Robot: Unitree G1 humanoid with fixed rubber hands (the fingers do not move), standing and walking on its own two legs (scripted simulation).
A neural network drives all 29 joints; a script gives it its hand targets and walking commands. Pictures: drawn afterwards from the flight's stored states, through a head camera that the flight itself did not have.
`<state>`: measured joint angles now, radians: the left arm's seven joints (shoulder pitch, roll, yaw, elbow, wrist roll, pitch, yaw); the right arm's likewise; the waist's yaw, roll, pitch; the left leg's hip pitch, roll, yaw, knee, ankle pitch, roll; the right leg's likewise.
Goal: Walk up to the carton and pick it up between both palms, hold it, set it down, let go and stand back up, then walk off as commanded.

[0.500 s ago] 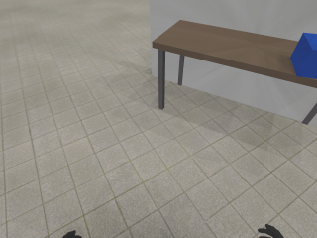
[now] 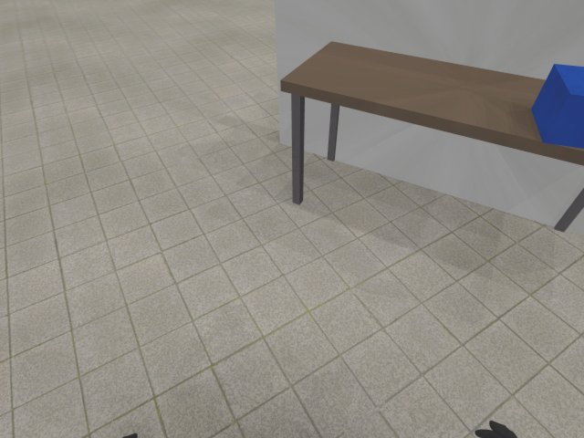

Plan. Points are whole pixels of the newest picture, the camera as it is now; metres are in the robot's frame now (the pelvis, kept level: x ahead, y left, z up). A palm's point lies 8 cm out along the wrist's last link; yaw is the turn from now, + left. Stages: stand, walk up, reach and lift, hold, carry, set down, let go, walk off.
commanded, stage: stand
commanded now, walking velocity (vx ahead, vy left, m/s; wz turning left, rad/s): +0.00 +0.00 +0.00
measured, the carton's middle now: out of the picture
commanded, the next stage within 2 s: walk up in 0.42 s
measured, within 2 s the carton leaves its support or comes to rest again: neither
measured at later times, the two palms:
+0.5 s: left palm out of the picture +0.10 +0.28 -0.10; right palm out of the picture +0.11 -0.27 -0.09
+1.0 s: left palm out of the picture +0.17 +0.22 -0.10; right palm out of the picture +0.11 -0.45 -0.07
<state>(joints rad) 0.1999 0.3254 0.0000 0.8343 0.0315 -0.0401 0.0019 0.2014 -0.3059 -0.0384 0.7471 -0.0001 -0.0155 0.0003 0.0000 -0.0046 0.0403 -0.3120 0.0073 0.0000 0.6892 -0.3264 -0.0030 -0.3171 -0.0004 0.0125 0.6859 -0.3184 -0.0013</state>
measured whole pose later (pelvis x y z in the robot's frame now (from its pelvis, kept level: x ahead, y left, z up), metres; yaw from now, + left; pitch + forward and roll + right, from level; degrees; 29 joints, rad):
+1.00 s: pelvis +0.05 -0.09 -0.01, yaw -8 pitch +1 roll +1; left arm 0.22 0.44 0.08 0.87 0.03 0.02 -0.13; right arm 0.23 -0.46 -0.13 0.80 0.00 -0.08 -0.01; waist 0.00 -0.02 0.01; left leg -0.28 0.18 0.06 0.70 -0.42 -0.01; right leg -0.45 -0.08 0.01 0.72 -0.31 0.00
